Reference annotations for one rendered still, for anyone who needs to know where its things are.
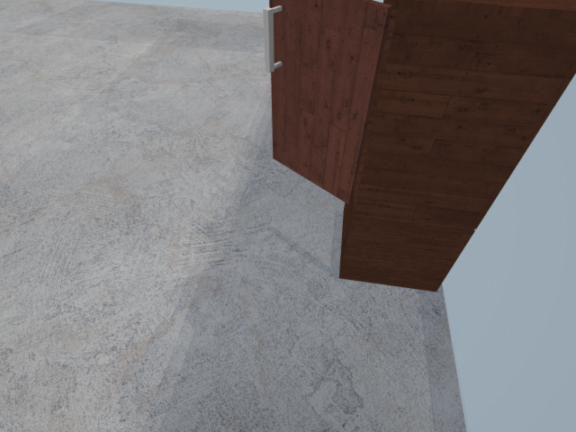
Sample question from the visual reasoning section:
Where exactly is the cupboard door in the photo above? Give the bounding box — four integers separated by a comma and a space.
269, 0, 392, 204

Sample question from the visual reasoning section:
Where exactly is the handle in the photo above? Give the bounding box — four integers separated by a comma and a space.
263, 5, 282, 73

